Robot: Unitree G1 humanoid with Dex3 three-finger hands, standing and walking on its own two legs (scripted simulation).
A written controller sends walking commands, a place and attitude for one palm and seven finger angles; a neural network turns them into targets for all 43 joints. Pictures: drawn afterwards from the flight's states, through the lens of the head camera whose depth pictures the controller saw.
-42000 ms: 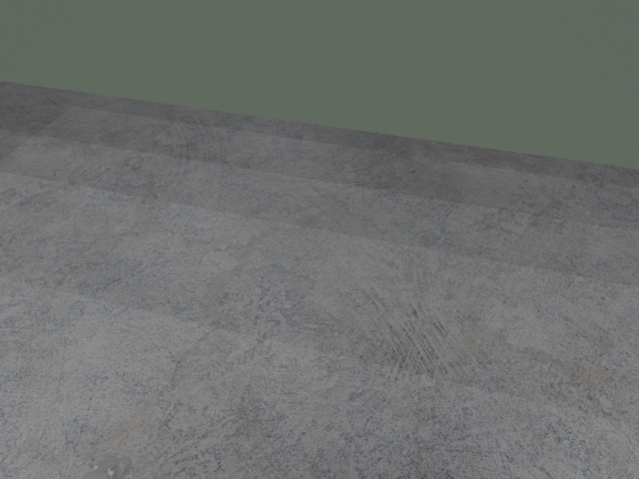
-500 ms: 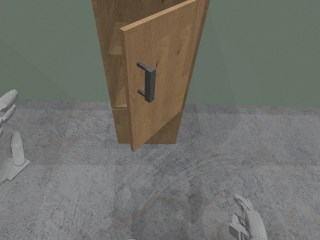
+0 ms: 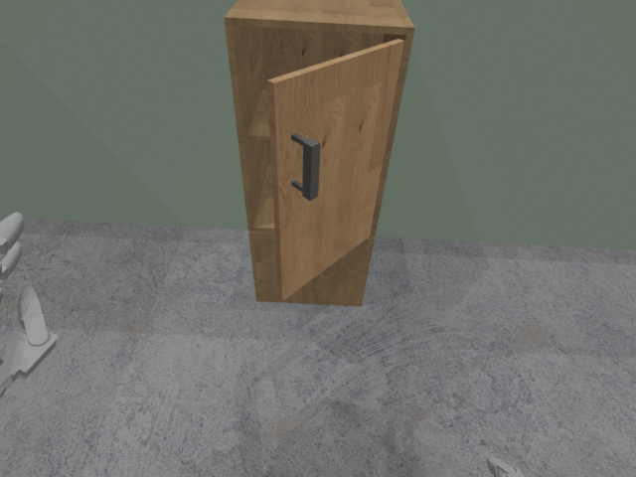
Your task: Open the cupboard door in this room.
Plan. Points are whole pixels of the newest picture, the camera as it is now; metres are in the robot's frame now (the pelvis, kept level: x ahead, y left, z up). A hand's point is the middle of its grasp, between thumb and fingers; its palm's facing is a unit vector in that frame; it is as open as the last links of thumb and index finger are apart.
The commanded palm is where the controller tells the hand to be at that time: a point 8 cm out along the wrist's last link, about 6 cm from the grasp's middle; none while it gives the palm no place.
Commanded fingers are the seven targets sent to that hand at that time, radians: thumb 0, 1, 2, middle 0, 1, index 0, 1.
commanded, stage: stop stepping back and stand still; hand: left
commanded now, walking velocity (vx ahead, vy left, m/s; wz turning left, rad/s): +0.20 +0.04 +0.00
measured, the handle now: (303, 166) +0.67 +0.08 +0.06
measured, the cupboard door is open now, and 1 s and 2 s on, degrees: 47 47 47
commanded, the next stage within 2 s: let the arm hang, fingers relaxed in 0.48 s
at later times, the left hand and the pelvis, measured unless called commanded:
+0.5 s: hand (27, 376) +0.16 +0.28 +0.15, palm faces +0.42 -0.77 -0.48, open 7.4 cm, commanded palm +0.11 +0.31 +0.17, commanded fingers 0.00 0.90 0.90 -0.20 -0.30 -0.20 -0.30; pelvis -0.03 +0.01 -0.01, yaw +1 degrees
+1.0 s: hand out of the picture -0.03 +0.20 -0.17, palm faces +0.09 -0.97 -0.21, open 7.0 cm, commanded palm none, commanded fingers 0.00 0.90 0.90 -0.20 -0.30 -0.20 -0.30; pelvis -0.05 +0.01 -0.01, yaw +5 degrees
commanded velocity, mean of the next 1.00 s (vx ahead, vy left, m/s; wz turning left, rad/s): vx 0.03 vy -0.01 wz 0.00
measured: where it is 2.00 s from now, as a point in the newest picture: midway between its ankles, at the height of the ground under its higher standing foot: outside the picture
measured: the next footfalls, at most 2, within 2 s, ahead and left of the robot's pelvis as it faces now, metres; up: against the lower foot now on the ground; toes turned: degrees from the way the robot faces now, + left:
left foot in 0.08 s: -0.01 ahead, +0.15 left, +0.00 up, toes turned +5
left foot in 0.54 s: +0.03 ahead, +0.13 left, +0.00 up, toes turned +4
